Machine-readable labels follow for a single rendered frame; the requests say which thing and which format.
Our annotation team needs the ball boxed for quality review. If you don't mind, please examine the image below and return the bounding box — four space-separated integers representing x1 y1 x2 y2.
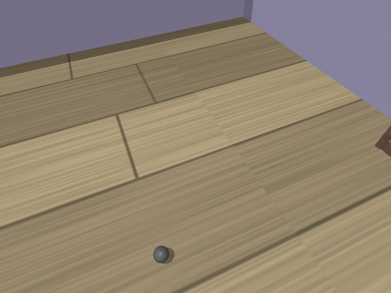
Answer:
153 246 169 263

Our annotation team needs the bookshelf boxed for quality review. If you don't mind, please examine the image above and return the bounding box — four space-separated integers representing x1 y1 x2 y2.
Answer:
375 125 391 157

